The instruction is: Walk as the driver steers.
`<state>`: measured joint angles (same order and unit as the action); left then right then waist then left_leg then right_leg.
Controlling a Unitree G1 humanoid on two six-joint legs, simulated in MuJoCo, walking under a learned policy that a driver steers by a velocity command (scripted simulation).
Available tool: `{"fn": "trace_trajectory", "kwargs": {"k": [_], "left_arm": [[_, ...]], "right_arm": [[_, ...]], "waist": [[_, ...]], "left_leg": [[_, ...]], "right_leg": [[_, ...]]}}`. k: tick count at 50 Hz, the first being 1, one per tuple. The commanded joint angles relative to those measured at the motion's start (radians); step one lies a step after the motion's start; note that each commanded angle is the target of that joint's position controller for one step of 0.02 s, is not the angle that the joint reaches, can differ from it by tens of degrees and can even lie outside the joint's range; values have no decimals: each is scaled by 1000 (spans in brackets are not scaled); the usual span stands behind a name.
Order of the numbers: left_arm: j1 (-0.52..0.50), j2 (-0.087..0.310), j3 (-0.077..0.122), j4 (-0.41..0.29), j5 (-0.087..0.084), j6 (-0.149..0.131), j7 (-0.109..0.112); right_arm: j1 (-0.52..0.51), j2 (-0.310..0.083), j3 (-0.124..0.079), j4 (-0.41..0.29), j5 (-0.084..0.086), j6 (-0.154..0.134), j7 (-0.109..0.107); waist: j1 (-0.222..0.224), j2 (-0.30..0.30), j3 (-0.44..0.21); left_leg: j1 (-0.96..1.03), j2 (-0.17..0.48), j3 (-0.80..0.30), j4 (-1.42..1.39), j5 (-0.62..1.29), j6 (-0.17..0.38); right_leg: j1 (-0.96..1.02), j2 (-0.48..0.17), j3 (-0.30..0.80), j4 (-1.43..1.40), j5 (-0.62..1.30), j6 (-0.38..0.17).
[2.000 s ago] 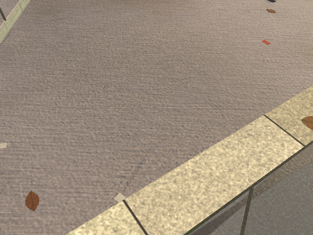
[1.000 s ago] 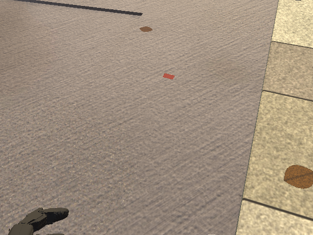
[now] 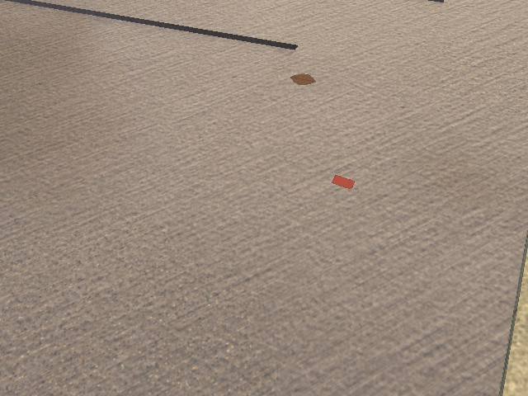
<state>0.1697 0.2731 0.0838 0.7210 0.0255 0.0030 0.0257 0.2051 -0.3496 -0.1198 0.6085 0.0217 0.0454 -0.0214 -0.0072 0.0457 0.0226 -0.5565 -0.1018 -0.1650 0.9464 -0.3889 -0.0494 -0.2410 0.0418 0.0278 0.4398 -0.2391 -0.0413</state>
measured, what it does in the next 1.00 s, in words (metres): goes down, turning left: left foot, then right foot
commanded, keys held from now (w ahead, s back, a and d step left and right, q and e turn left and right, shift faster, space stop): q+shift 0.10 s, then w+q+shift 0.70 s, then w+shift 0.20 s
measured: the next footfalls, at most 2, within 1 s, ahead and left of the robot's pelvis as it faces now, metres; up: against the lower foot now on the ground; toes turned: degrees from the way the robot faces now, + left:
left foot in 0.50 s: +0.15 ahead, +0.29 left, -0.01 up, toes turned +32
right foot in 0.94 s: +0.65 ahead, +0.47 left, -0.03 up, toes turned +57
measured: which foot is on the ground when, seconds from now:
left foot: up 0.00-0.48, down 0.50-0.96, up 0.98-1.00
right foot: down 0.00-0.52, up 0.54-0.92, down 0.94-1.00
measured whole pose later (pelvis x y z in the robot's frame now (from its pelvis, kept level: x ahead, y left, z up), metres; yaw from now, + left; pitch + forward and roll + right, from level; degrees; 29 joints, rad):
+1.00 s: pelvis +0.45 +0.42 -0.06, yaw +53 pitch +2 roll -4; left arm -0.02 0.27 0.05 0.61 -0.01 -0.15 -0.02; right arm 0.48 -0.28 -0.08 0.85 0.04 -0.05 -0.01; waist -0.09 0.05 0.04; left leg -0.01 -0.06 -0.26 1.04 -0.46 0.07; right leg -0.53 0.06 0.00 0.62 -0.17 -0.01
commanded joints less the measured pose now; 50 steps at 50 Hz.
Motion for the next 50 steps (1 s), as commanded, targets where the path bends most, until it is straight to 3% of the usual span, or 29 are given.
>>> {"fn": "trace_trajectory", "kwargs": {"k": [1, 3, 5, 7, 10, 14, 19, 22, 23, 24, 25, 26, 27, 28, 29, 30, 31, 33, 36, 38, 40, 42, 44, 45, 46, 47, 48, 49, 50], "left_arm": [[-125, 95, 13, -104, -14, -19, 26], [-60, 113, 16, -90, -7, -9, 31], [-4, 138, 23, -76, -2, 3, 32], [73, 180, 39, -59, -13, -1, 22], [81, 220, 52, -55, -28, -29, 10], [116, 222, 59, -27, -29, -60, 0], [138, 241, 68, 8, -35, -72, -22], [112, 265, 74, 14, -49, -65, -34], [82, 285, 78, 8, -49, -63, -40], [60, 305, 82, 7, -55, -60, -43], [33, 312, 79, 4, -64, -51, -46], [18, 270, 67, -37, -56, -55, -39], [-61, 151, 27, -122, -40, -91, -34], [-133, 196, 20, -173, -45, -136, -24], [-164, 224, 23, -193, -79, -155, -24], [-132, 205, 16, -181, -69, -170, -25], [-90, 192, 14, -148, -42, -175, -24], [-43, 200, 19, -104, -34, -163, -36], [-182, 153, 3, -136, -4, -161, -46], [-314, 89, -21, -181, 1, -177, -62], [-354, 59, -26, -200, -16, -188, -81], [-333, 100, -10, -196, -43, -187, -79], [-319, 126, 1, -199, -47, -182, -66], [-251, 153, 17, -186, -47, -179, -56], [-125, 192, 41, -164, -54, -170, -42], [104, 208, 52, -122, -59, -151, -22], [336, 237, 46, -66, -40, -135, -15], [356, 284, 50, -21, -35, -144, -50], [319, 170, 38, -27, -36, -141, -53]], "right_arm": [[58, -85, -25, -43, -4, 0, 8], [-20, -57, -6, -84, 10, 0, 16], [-75, -40, 7, -116, 10, 1, 23], [-109, -40, 16, -138, 13, 2, 34], [-148, -62, 12, -162, 15, -7, 48], [-195, -31, 23, -168, 14, -28, 60], [-238, -13, 35, -174, 25, -34, 85], [-225, -25, 36, -169, 27, -26, 101], [-170, -47, 28, -149, 28, -24, 99], [-52, -83, 7, -112, 34, -23, 92], [130, -124, -24, -58, 38, -22, 83], [345, -227, -77, 42, 50, -28, 64], [334, -344, -101, 59, 34, -30, 55], [295, -266, -48, 9, 7, -72, 84], [273, -217, -29, 2, -9, -102, 97], [241, -207, -27, 5, -2, -118, 97], [179, -174, -17, 2, 2, -124, 89], [105, -123, 3, -21, -11, -130, 70], [190, -79, 17, 35, 24, -143, 34], [215, -67, 19, 71, 25, -134, 7], [244, -88, 6, 97, 16, -126, 0], [265, -79, 2, 121, 19, -134, -6], [297, -57, -1, 154, 26, -132, -9], [293, -63, -7, 163, 14, -128, -8], [270, -81, -13, 163, -16, -123, -1], [192, -97, -12, 140, -43, -118, 10], [231, 31, 26, 113, -65, -122, 18], [496, 117, 72, 139, 44, -130, 22], [390, 22, 59, 159, 85, -125, 13]], "waist": [[-26, -142, -46], [20, -157, -35], [59, -173, -46], [103, -171, -79], [107, -179, -28], [115, -151, 17], [104, -142, 71], [62, -128, 95], [19, -133, 72], [-56, -132, 7], [-167, -115, -94], [-255, 23, -150], [-198, 360, -73], [-176, 225, -111], [-138, 120, -73], [-86, 43, -21], [-39, 39, -22], [10, 64, 8], [-26, 3, 69], [-58, 14, 123], [-83, 45, 118], [-70, 80, 125], [-60, 84, 129], [-20, 94, 83], [62, 100, -12], [208, 98, -138], [219, -135, -321], [93, -616, -547], [135, -419, -414]], "left_leg": [[-162, 96, 46, 276, 40, -36], [-210, 135, 107, 225, 79, -61], [-224, 163, 132, 153, 81, -78], [-230, 197, 147, 107, 86, -71], [-275, 221, 150, 52, 94, -36], [-283, 240, 167, -10, 114, 8], [-229, 251, 200, -90, 110, 66], [-134, 247, 227, -176, 99, 118], [0, 202, 286, -196, 69, 136], [192, 135, 351, -204, 51, 158], [453, 84, 378, -270, 116, 201], [821, 14, 324, -314, 64, 262], [937, 204, -180, -532, -161, 373], [864, 296, -536, -689, -281, 382], [812, 352, -575, -741, -221, 377], [731, 346, -525, -744, -127, 376], [658, 312, -441, -711, -27, 355], [541, 247, -353, -722, 103, 338], [483, 202, -270, -734, 324, 328], [364, 141, -196, -731, 333, 287], [218, 141, -212, -790, 223, 259], [253, 178, -228, -807, 174, 239], [385, 206, -222, -766, 284, 221], [449, 209, -206, -677, 493, 206], [470, 194, -183, -512, 765, 188], [367, 171, -139, -233, 912, 151], [96, 75, -121, 219, 330, 116], [-116, -16, -114, 612, -177, 77], [-240, 80, -57, 588, -60, 100]], "right_leg": [[138, -272, 143, -117, 368, -136], [191, -268, 77, -120, 440, -159], [255, -296, 56, -117, 481, -180], [304, -343, 85, -199, 98, -185], [320, -394, 116, -292, -235, -157], [367, -411, 18, -312, -222, -123], [381, -407, -136, -292, -143, -89], [366, -396, -242, -257, -45, -57], [317, -378, -291, -190, 136, -46], [262, -360, -342, -28, 419, -35], [183, -336, -385, 220, 657, -12], [-143, -242, -389, 598, 540, 47], [-567, -92, -288, 986, -244, 95], [-651, -60, -22, 1052, -355, 53], [-676, -76, 24, 1027, -283, 28], [-650, -98, 39, 926, -201, 12], [-572, -131, 71, 829, -138, 5], [-450, -142, 85, 683, -51, 22], [-420, -89, 52, 434, 52, 50], [-344, -29, 1, 175, 272, 60], [-130, 13, -15, 65, 462, 59], [-66, -19, 40, 22, 555, 56], [-77, -36, 52, -7, 498, 51], [-26, -26, 43, 13, 445, 37], [101, -2, -3, 62, 390, 19], [343, -40, -23, 131, 354, 0], [727, -213, 183, 254, 200, -83], [920, -463, 816, 16, -262, -301], [810, -414, 883, -136, -607, -261]]}}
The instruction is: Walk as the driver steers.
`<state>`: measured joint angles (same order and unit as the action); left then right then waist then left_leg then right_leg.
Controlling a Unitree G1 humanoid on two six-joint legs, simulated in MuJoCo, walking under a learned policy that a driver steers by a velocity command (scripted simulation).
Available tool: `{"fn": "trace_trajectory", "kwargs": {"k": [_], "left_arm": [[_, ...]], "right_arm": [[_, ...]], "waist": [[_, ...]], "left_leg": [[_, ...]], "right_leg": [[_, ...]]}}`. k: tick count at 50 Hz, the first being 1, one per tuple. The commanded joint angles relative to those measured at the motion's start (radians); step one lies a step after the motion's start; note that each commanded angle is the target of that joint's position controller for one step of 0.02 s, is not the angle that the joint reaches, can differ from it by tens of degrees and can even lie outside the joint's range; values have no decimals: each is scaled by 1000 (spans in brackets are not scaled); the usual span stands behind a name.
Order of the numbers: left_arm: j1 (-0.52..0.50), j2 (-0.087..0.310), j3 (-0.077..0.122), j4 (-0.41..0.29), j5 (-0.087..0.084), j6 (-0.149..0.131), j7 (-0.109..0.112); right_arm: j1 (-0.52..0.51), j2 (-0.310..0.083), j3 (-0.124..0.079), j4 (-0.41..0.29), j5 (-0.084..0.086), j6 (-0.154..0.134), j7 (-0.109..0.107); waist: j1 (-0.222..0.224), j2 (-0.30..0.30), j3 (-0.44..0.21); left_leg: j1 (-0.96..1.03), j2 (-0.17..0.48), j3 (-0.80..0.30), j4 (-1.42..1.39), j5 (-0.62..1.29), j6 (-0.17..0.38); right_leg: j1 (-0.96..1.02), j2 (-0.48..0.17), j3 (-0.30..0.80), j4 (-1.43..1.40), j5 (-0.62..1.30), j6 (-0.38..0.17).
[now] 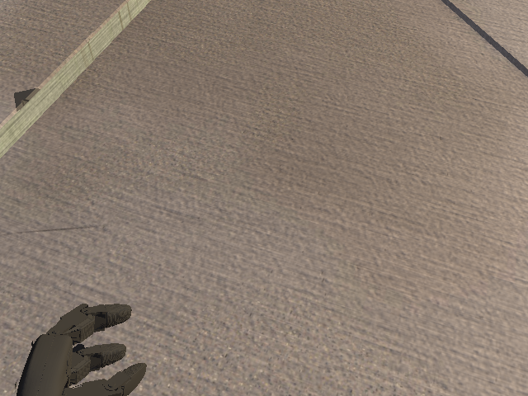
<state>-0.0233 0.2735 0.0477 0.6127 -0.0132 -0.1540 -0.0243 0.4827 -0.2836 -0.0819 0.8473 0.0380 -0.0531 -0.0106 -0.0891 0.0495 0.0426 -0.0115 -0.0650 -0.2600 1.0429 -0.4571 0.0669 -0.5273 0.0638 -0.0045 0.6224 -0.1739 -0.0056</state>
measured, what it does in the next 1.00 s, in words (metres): walks ahead, turning right: left foot, then right foot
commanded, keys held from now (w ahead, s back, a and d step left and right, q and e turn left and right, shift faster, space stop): w+shift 0.32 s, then w+e+shift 0.66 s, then q+shift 0.02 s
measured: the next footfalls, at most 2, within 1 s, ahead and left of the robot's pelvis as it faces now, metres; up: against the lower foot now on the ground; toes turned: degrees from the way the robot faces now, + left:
left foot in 0.42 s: +0.57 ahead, +0.19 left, -0.03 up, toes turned +3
right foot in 0.86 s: +1.01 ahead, +0.00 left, -0.03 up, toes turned -19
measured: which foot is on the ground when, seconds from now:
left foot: up 0.00-0.40, down 0.42-0.86, up 0.88-1.00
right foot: down 0.00-0.38, up 0.40-0.84, down 0.86-1.00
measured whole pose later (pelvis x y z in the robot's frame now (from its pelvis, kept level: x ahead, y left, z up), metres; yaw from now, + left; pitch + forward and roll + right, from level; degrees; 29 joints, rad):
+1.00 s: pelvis +0.93 +0.04 -0.02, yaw -25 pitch -3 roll +0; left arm 0.41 0.28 0.05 0.78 0.00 -0.05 -0.05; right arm 0.09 -0.22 0.01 0.66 0.01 -0.15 0.01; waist 0.05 -0.01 0.06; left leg -0.45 0.00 -0.16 1.38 -0.36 0.04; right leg -0.33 0.19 0.00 0.64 -0.26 -0.20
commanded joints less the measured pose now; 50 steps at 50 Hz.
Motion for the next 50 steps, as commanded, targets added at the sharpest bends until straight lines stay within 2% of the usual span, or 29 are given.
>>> {"fn": "trace_trajectory", "kwargs": {"k": [1, 2, 3, 4, 6, 8, 11, 17, 19, 20, 21, 22, 23, 24, 25, 26, 29, 31, 34, 38, 40, 42, 43, 44, 45, 46, 47, 49, 50], "left_arm": [[433, 109, 58, 79, 2, 24, 4], [378, 116, 53, 93, 15, 26, -1], [336, 118, 50, 102, 24, 23, -2], [307, 101, 43, 111, 32, 20, 0], [275, 70, 26, 130, 5, 18, -2], [297, 116, 34, 149, -6, 12, 4], [313, 161, 44, 163, -28, 4, 17], [535, 193, 40, 238, -27, 52, 16], [532, 249, 43, 254, 0, 80, 15], [495, 250, 37, 248, 9, 84, 15], [563, 100, -3, 222, 42, 76, 14], [672, -8, -39, 191, -31, 42, 18], [541, 97, -16, 175, -70, 27, 28], [409, 133, -3, 151, -80, 22, 31], [373, 128, 2, 153, -59, 29, 37], [378, 111, 6, 156, -34, 43, 36], [404, 55, 9, 179, -42, 102, 17], [349, 18, -4, 133, -34, 116, 6], [234, 39, -7, 91, -29, 106, -10], [112, 54, -5, 21, -22, 82, -61], [228, 122, 27, 28, -40, 93, -71], [671, 257, 95, 141, -36, 141, -42], [815, 256, 94, 200, -37, 154, -15], [713, 218, 61, 196, 0, 142, -20], [562, 193, 44, 114, 25, 113, -21], [516, 154, 47, 73, 18, 97, -20], [441, 143, 43, 59, 17, 78, -25], [312, 168, 47, 22, 17, 56, -17], [274, 149, 40, 14, 19, 55, -6]], "right_arm": [[-101, -117, 12, -127, 39, -29, 2], [-197, -103, 16, -154, 14, -36, 2], [-232, -85, 20, -167, -9, -39, 7], [-235, -64, 23, -170, -7, -37, 19], [-252, -31, 36, -179, -1, -32, 25], [-331, -15, 54, -205, -27, -41, 31], [-440, -35, 65, -237, -47, -57, 53], [-599, -91, 48, -292, -24, -62, 74], [-387, -165, 8, -260, -11, -56, 60], [-177, -200, -17, -211, -6, -43, 42], [-23, -286, -34, -164, -15, -27, 18], [18, -340, -39, -158, -61, -38, 31], [3, -232, -24, -147, -57, -45, 40], [-51, -173, -11, -142, -54, -55, 39], [-125, -150, -4, -136, -61, -67, 41], [-174, -107, 3, -124, -69, -74, 42], [-244, -11, 18, -86, -54, -79, 42], [-268, -55, 7, -77, -41, -88, 32], [-284, -74, 9, -78, -58, -87, 11], [-168, -174, 0, -61, -61, -73, -27], [-175, -250, -16, -76, -62, -49, -55], [-325, -285, -28, -129, -51, -34, -49], [-402, -187, -5, -131, -23, -48, -16], [-326, 26, 58, -193, -49, -89, 16], [-206, 8, 75, -259, -16, -127, 36], [-304, -101, 58, -272, -2, -148, 44], [-346, -116, 47, -275, -2, -147, 39], [-305, -104, 47, -249, -41, -115, 19], [-265, -129, 37, -226, -40, -97, 12]], "waist": [[240, -223, -250], [206, -64, -134], [165, -61, -84], [125, -79, -49], [74, -102, 11], [81, -77, 60], [91, -36, 92], [136, -49, 124], [3, -132, -23], [-122, -136, -119], [-93, 92, -298], [-31, 366, -486], [-67, 193, -372], [-73, 90, -217], [-22, 2, -138], [27, 9, -88], [92, 14, -31], [113, 21, 37], [105, -47, 116], [83, -71, 78], [180, 41, -28], [418, 61, -183], [471, -136, -142], [280, -462, -91], [156, -435, -257], [181, -194, -171], [111, 27, -47], [24, 83, 35], [-2, 71, 53]], "left_leg": [[-775, 72, 79, 413, 69, 5], [-754, 88, 89, 384, 77, 10], [-708, 121, 72, 311, 83, 18], [-655, 154, 64, 251, 86, 29], [-647, 193, 77, 86, 61, 34], [-687, 221, 102, -20, 195, 20], [-518, 183, 176, -336, 579, -7], [-461, 101, 239, -549, 565, 3], [-229, 61, 253, -509, 408, 38], [63, 103, 227, -474, 386, 44], [390, 329, -36, -363, 282, 30], [549, 480, -485, -606, -16, 142], [465, 443, -500, -728, -188, 129], [330, 416, -341, -739, -88, 115], [183, 391, -217, -757, 93, 105], [74, 352, -110, -768, 237, 99], [-46, 279, 147, -822, 484, 39], [-105, 307, 228, -873, 613, 37], [-126, 240, 394, -930, 672, 9], [-25, 216, 505, -848, 1176, -84], [31, 251, 503, -642, 1585, -105], [-149, 273, 446, -145, 1690, -89], [-343, 93, 467, 358, 746, -93], [-670, -59, 315, 700, -125, -79], [-866, -57, 117, 750, -149, -45], [-873, -10, 97, 614, -47, 15], [-824, 35, 99, 454, 55, 28], [-688, 90, 74, 292, 126, -34], [-635, 126, 87, 221, 146, -66]], "right_leg": [[897, -376, 754, -346, -517, -245], [707, -357, 688, -352, -384, -256], [567, -349, 638, -357, -293, -274], [459, -320, 571, -383, -271, -267], [364, -315, 482, -446, -241, -257], [328, -329, 416, -493, -157, -268], [211, -213, 161, -550, -29, -194], [517, -283, 75, -500, 301, -143], [553, -297, 83, -204, 695, -123], [370, -264, 77, 64, 670, -88], [107, -170, 63, 467, -38, -43], [-115, -43, 144, 774, -308, -28], [-236, -97, 162, 821, -265, -38], [-286, -134, 155, 790, -178, -45], [-245, -180, 151, 734, -97, -39], [-200, -215, 152, 682, -43, -33], [-140, -267, 139, 645, -12, -38], [-198, -279, 130, 599, 42, -26], [-230, -216, 45, 411, 221, -40], [-55, -81, -156, 131, 367, -96], [144, 1, -208, 148, 298, -111], [617, -8, -99, 202, 164, -194], [773, -75, 6, 57, 262, -249], [829, -76, 231, 68, 302, -313], [893, -257, 749, -175, -217, -498], [775, -288, 876, -387, -504, -451], [569, -280, 861, -445, -575, -393], [287, -204, 755, -424, -399, -383], [216, -179, 635, -426, -221, -363]]}}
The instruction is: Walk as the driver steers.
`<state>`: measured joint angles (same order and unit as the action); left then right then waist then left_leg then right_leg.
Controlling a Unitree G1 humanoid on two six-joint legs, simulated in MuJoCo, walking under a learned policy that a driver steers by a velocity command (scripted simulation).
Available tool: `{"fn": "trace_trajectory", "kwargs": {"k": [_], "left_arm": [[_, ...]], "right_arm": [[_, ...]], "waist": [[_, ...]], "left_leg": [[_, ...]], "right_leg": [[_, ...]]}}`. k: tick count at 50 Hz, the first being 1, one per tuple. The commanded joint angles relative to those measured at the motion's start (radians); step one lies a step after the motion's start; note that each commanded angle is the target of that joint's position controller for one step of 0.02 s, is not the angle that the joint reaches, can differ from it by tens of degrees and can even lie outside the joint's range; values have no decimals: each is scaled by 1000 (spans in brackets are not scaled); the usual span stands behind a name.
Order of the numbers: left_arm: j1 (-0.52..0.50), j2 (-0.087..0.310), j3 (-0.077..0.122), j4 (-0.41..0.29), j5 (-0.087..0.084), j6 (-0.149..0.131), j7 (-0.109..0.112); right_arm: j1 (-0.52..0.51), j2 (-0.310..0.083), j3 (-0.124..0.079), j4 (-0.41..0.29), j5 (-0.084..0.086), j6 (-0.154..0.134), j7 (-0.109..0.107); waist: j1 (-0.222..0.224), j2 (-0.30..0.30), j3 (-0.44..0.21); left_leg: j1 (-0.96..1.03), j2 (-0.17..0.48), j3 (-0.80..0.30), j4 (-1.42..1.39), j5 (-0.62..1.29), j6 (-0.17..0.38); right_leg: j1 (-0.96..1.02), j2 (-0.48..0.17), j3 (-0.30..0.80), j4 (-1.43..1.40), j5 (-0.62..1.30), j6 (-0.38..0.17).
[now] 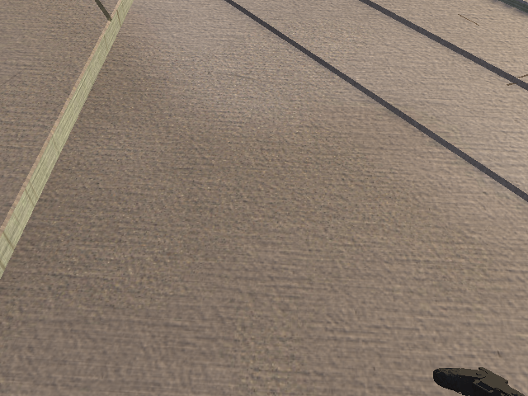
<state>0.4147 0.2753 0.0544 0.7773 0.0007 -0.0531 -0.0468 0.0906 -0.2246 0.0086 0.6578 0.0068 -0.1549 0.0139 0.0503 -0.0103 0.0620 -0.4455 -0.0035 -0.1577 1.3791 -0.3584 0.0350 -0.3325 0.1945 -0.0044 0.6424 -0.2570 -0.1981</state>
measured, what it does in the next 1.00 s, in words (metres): walks ahead, turning left: left foot, then right foot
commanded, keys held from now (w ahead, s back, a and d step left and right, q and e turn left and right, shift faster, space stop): q+shift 1.00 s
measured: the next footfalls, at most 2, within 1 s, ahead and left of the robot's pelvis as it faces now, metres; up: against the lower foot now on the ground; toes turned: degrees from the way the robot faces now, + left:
left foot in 0.26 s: +0.46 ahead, +0.16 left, +0.00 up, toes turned -3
right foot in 0.82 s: +0.58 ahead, +0.02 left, +0.00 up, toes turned +41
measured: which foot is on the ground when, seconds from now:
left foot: up 0.00-0.24, down 0.26-0.82, up 0.84-1.00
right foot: down 0.00-0.26, up 0.28-0.80, down 0.82-1.00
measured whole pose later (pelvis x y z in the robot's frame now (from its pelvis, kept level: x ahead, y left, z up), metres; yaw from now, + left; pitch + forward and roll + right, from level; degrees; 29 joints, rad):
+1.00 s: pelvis +0.45 +0.05 +0.02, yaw +39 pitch +0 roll -1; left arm 0.05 0.26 0.05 0.65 0.02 0.00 0.04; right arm 0.26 -0.38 -0.10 0.60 0.03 0.08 -0.02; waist -0.02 0.06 0.06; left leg -0.55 -0.07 -0.17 1.20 -0.40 -0.09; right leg -0.27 0.04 0.01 0.44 -0.17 -0.03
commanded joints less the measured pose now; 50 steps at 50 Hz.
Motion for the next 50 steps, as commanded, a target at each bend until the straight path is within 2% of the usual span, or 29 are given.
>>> {"fn": "trace_trajectory", "kwargs": {"k": [1, 2, 3, 4, 5, 8, 10, 11, 12, 13, 14, 15, 16, 17, 18, 21, 24, 26, 29, 35, 39, 40, 41, 42, 43, 44, 45, 47, 50], "left_arm": [[-184, 125, 24, -147, 4, -45, 28], [-176, 109, 18, -133, -1, -45, 44], [-155, 98, 13, -110, -6, -40, 60], [-100, 91, 12, -81, -16, -35, 70], [-24, 91, 11, -54, -20, -35, 72], [46, 107, 11, -1, -9, -22, 65], [31, 111, 13, 9, 9, -11, 69], [-8, 128, 19, -5, 19, -5, 74], [-84, 148, 25, -31, 21, 3, 81], [-155, 140, 23, -66, 27, 9, 87], [-27, 29, 1, -97, 61, 10, 80], [144, 33, -18, -102, 22, 6, 59], [78, 121, -8, -97, 6, 10, 52], [-92, 159, 5, -136, 6, 17, 55], [-173, 146, 6, -161, 15, 25, 64], [-175, 114, 4, -171, 25, 40, 77], [-207, 87, 2, -162, 29, 35, 90], [-237, 100, 9, -161, 22, 40, 93], [-303, 109, 17, -166, 12, 40, 93], [-407, 114, 28, -175, 2, -3, 79], [-383, 144, 48, -153, -8, -24, 63], [-355, 148, 53, -140, -11, -25, 62], [-365, 161, 55, -143, -5, -17, 65], [-374, 213, 59, -172, 18, 3, 72], [-338, 197, 61, -164, 48, 9, 70], [-371, 153, 52, -180, 33, 11, 73], [-400, 121, 44, -189, 23, 19, 81], [-416, 119, 34, -199, 12, 39, 95], [-385, 118, 26, -192, 28, 54, 103]], "right_arm": [[127, -196, -55, -31, -14, 17, -20], [72, -176, -46, -56, -34, 20, -25], [15, -119, -28, -78, -49, 19, -22], [-32, -64, -11, -87, -53, 16, -13], [-69, -41, -5, -88, -46, 14, -6], [-134, -84, -25, -108, -16, 19, 9], [-114, -126, -47, -107, -5, 17, 26], [-26, -165, -67, -85, -3, 17, 33], [135, -204, -89, -42, -3, 16, 39], [306, -227, -102, -1, -7, 17, 40], [298, -282, -102, -15, -18, 23, 39], [229, -311, -106, -67, -42, 29, 38], [164, -273, -115, -112, -23, 50, 31], [131, -218, -100, -125, -9, 75, 18], [116, -211, -93, -124, -5, 90, 11], [88, -205, -96, -122, -5, 112, -3], [129, -238, -114, -105, 6, 130, -23], [127, -267, -126, -108, 17, 155, -42], [122, -266, -130, -114, 27, 187, -64], [144, -255, -142, -118, 18, 209, -69], [117, -251, -145, -142, 21, 212, -61], [108, -235, -138, -145, 30, 212, -57], [178, -181, -122, -131, 31, 214, -52], [196, -163, -112, -142, 25, 211, -49], [209, -258, -137, -161, 29, 201, -36], [210, -324, -154, -136, 23, 200, -31], [215, -329, -161, -112, 24, 208, -33], [239, -279, -147, -98, 19, 227, -40], [186, -233, -129, -133, 30, 224, -41]], "waist": [[-147, 122, 48], [-118, 109, 65], [-85, 81, 57], [-36, 47, 27], [23, 35, -13], [84, -42, -38], [58, -56, -65], [8, -70, -108], [-88, -83, -165], [-181, -57, -230], [-66, 252, -321], [-7, 322, -473], [-66, 159, -499], [-99, 14, -370], [-76, -77, -259], [-16, 23, -158], [-28, 51, -199], [-31, 63, -224], [-51, 110, -187], [-94, 174, -138], [-76, 187, -137], [-56, 147, -144], [-94, 28, -201], [-105, -152, -214], [-104, -246, -219], [-96, -176, -166], [-91, -120, -125], [-84, -91, -82], [-54, -123, -67]], "left_leg": [[-144, 94, 26, -215, 64, -63], [-98, 99, 91, -330, 133, -92], [-33, 92, 141, -462, 260, -103], [41, 68, 178, -602, 444, -96], [82, 39, 200, -699, 631, -86], [44, 3, 194, -877, 737, -47], [35, -29, 185, -896, 658, -6], [78, -59, 188, -884, 594, 10], [173, -78, 197, -889, 561, 23], [332, -27, 139, -907, 651, 40], [591, 173, -169, -823, 1025, 141], [823, 368, -670, -931, 841, 353], [789, 343, -688, -987, 443, 337], [620, 262, -565, -1021, 249, 271], [452, 211, -502, -1055, 187, 234], [241, 85, -375, -1097, 280, 179], [242, 71, -350, -1056, 515, 164], [252, 64, -368, -1046, 440, 133], [227, 26, -394, -1063, 223, 85], [284, 1, -473, -1029, 201, 110], [284, -18, -549, -966, 274, 91], [244, -56, -524, -904, 169, 65], [157, -119, -430, -773, -143, 29], [-12, -212, -240, -589, -304, -13], [-81, -181, -151, -388, -310, -58], [-111, -120, -116, -301, -222, -96], [-131, -96, -93, -253, -147, -110], [-176, -74, -28, -108, -65, -130], [-227, -2, 79, -112, 0, -156]], "right_leg": [[-58, -284, 502, -425, 114, -145], [-129, -248, 358, -401, 402, -118], [-177, -191, 228, -365, 577, -76], [-183, -142, 141, -344, 567, -36], [-136, -141, 120, -346, 495, -8], [71, -211, 127, -313, 405, 29], [186, -256, 118, -220, 501, 56], [242, -266, 111, -137, 636, 76], [267, -257, 82, 21, 766, 107], [190, -220, 50, 295, 683, 149], [-83, -85, 4, 681, -204, 215], [-335, -15, 131, 934, -397, 266], [-380, -95, 205, 976, -290, 247], [-390, -120, 179, 893, -206, 231], [-390, -133, 168, 813, -168, 226], [-288, -155, 164, 552, -131, 230], [-262, -132, 160, 379, -116, 264], [-270, -124, 182, 323, -58, 281], [-268, -115, 202, 240, 16, 286], [-194, -91, 223, 36, 22, 279], [-6, -100, 220, -198, 64, 260], [92, -141, 213, -316, 172, 241], [250, -281, 281, -333, 273, 180], [344, -464, 458, -303, 442, 61], [285, -578, 575, -317, 454, -48], [244, -545, 506, -322, 377, -45], [218, -471, 395, -312, 262, 0], [169, -423, 288, -321, 222, 24], [187, -393, 157, -354, 270, -1]]}}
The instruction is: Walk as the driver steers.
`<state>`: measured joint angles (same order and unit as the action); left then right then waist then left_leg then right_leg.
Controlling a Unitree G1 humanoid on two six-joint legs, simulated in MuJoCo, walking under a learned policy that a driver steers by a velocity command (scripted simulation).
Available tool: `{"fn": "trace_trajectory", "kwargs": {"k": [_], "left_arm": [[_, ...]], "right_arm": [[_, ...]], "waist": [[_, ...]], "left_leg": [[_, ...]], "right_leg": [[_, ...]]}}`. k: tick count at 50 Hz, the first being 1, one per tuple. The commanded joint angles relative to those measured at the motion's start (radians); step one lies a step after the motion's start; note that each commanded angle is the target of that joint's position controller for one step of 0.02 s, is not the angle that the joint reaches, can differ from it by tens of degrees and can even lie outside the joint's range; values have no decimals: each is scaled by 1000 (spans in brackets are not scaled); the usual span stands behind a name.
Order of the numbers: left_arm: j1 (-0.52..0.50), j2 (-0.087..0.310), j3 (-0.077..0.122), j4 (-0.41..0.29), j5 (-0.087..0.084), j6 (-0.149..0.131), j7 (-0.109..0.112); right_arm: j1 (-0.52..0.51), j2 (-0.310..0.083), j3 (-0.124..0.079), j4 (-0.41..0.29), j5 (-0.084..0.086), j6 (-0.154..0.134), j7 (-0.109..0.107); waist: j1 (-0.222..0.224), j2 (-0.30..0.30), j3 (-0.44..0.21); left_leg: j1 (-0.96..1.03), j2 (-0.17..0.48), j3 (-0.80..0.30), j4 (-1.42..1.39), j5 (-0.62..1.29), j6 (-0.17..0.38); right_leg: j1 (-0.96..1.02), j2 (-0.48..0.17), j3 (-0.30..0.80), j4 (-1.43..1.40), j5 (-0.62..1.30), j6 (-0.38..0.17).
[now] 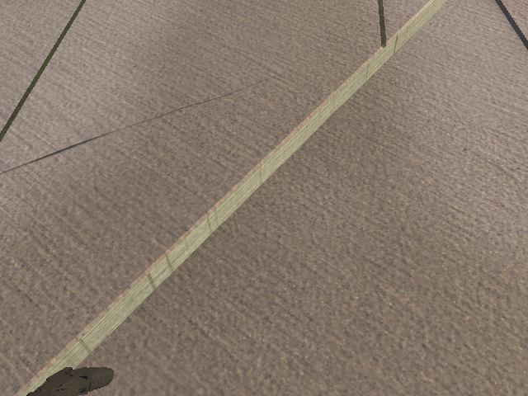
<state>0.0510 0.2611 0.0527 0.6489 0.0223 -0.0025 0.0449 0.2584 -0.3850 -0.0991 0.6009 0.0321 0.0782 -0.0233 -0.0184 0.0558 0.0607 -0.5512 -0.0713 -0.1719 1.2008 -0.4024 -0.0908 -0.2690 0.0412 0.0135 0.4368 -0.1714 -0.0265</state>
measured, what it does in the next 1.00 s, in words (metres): steps on the spot, turning left: left foot, then right foot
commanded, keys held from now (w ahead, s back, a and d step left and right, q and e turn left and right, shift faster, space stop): q+shift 0.36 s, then shift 0.64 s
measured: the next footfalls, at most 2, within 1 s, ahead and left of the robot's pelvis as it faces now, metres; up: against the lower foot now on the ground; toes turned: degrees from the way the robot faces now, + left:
left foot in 0.32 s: +0.02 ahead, +0.16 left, +0.00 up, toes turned +24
right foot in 0.78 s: +0.15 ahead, -0.04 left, +0.00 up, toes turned +31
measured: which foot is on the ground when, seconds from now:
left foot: up 0.00-0.30, down 0.32-1.00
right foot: down 0.00-0.32, up 0.34-0.76, down 0.78-1.00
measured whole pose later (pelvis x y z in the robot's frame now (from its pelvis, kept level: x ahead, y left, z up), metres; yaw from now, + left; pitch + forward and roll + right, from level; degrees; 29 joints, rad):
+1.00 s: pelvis +0.06 +0.04 +0.00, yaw +32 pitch +0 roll +0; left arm 0.16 0.24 0.02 0.71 0.01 -0.02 0.00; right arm 0.21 -0.26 -0.03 0.75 -0.02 0.04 -0.02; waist 0.00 0.02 0.02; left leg -0.21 -0.05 -0.13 0.52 -0.30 -0.01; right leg -0.24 0.00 -0.01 0.53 -0.30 -0.01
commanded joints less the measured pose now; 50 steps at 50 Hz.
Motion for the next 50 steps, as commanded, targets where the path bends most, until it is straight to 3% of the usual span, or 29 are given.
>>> {"fn": "trace_trajectory", "kwargs": {"k": [1, 4, 9, 14, 15, 16, 17, 18, 19, 20, 21, 22, 25, 29, 34, 37, 38, 39, 40, 41, 42, 44, 50], "left_arm": [[-2, 136, 30, -59, 9, 7, 12], [41, 162, 41, -41, 9, 12, 6], [20, 199, 62, -28, -1, 10, -19], [26, 221, 81, -5, -43, -6, -48], [23, 211, 81, 2, -55, -6, -49], [71, 175, 74, 27, -56, -7, -55], [97, 131, 61, 11, -24, -8, -61], [25, 93, 42, -70, 10, -14, -53], [-48, 160, 57, -65, 3, -13, -44], [-59, 163, 58, -65, -20, -12, -37], [-20, 168, 62, -38, -19, -8, -26], [5, 179, 64, -26, -12, -4, -20], [70, 164, 58, 7, -17, 1, -28], [52, 130, 36, 0, -22, 8, -31], [49, 133, 29, -8, -25, 7, -37], [82, 113, 23, -4, -24, -2, -43], [104, 101, 18, 2, -14, -9, -46], [117, 132, 20, -2, 3, -14, -42], [105, 218, 35, -16, 11, -16, -36], [71, 159, 19, -7, 8, -17, -40], [39, 117, 8, -13, 0, -21, -45], [47, 122, 7, -11, -6, -30, -48], [94, 109, -5, 2, -10, -35, -39]], "right_arm": [[-7, -65, -17, -87, 5, -12, -4], [-48, -42, -8, -110, -2, -20, 1], [-65, -14, 3, -115, -12, -17, 18], [-62, -30, -13, -118, -6, 11, 43], [-25, -36, -22, -105, -6, 15, 44], [42, -71, -41, -79, -9, 15, 33], [121, -210, -84, -71, -5, 9, 12], [57, -278, -83, -109, -37, -18, 10], [39, -195, -67, -118, -52, -47, 25], [15, -161, -50, -100, -47, -63, 23], [-39, -124, -38, -99, -27, -66, 15], [-87, -93, -23, -104, -15, -61, 7], [-113, -82, -4, -100, -37, -57, -5], [-108, -84, 4, -72, -40, -54, -9], [-124, -74, 15, -41, -45, -52, 7], [-150, -40, 31, -19, -32, -55, 14], [-146, -17, 39, -8, -27, -57, 14], [-108, 15, 50, 3, -42, -66, 13], [-35, 15, 47, 14, -58, -76, 16], [-32, 17, 47, 27, -58, -77, 10], [-63, -6, 43, 35, -59, -72, 6], [-109, -7, 38, 44, -53, -56, 2], [-80, 20, 37, 91, -46, -55, 2]], "waist": [[32, -195, -73], [61, -191, -104], [52, -192, -123], [20, -201, -140], [-10, -184, -147], [-34, -113, -159], [-38, 177, -153], [-5, 316, -208], [-72, 150, -238], [-46, 113, -198], [-12, 51, -175], [7, 63, -168], [30, 68, -200], [8, 80, -172], [-11, 99, -128], [21, 86, -120], [45, 61, -119], [30, 0, -142], [-33, -170, -153], [-40, -235, -167], [-29, -210, -139], [6, -180, -106], [28, -97, -103]], "left_leg": [[-140, 95, 108, 35, 57, -41], [-150, 155, 128, -59, 60, -58], [-3, 181, 187, -269, 90, -22], [168, 149, 244, -532, 86, 63], [255, 128, 254, -641, 154, 95], [400, 105, 216, -745, 268, 141], [618, 290, -88, -812, 700, 240], [646, 452, -417, -804, 759, 446], [626, 437, -337, -837, 692, 455], [580, 392, -251, -840, 636, 402], [551, 346, -180, -827, 595, 347], [510, 326, -140, -820, 620, 323], [443, 282, -76, -819, 704, 322], [431, 268, -77, -818, 619, 320], [345, 274, -130, -804, 521, 331], [322, 249, -151, -763, 493, 302], [293, 221, -143, -755, 432, 264], [254, 170, -123, -726, 316, 204], [211, 74, -37, -652, 138, 145], [282, 55, 23, -667, 62, 96], [324, 70, 32, -695, 106, 81], [312, 64, 22, -711, 194, 92], [318, 76, 2, -736, 301, 100]], "right_leg": [[160, -250, 122, -153, 195, -184], [241, -298, 87, -155, 234, -212], [203, -337, -32, -156, 231, -201], [213, -390, -108, -56, 295, -135], [180, -378, -145, 14, 264, -93], [88, -328, -195, 139, 181, -27], [-207, -206, -270, 450, -225, 72], [-473, -74, -116, 680, -511, 127], [-494, -79, 7, 787, -473, 112], [-492, -89, 30, 786, -385, 85], [-482, -111, 38, 749, -305, 80], [-449, -113, 37, 719, -250, 85], [-328, -80, 12, 707, -162, 111], [-276, -81, 13, 513, -135, 123], [-143, -75, 7, 338, -180, 103], [-26, -64, -5, 134, -101, 76], [65, -66, -5, -16, 56, 60], [168, -137, 72, -42, 239, 37], [204, -253, 166, -9, 436, -32], [104, -290, 213, -38, 330, -124], [62, -250, 190, -51, 194, -113], [64, -174, 114, -31, 79, -45], [99, -136, 64, 9, 94, -21]]}}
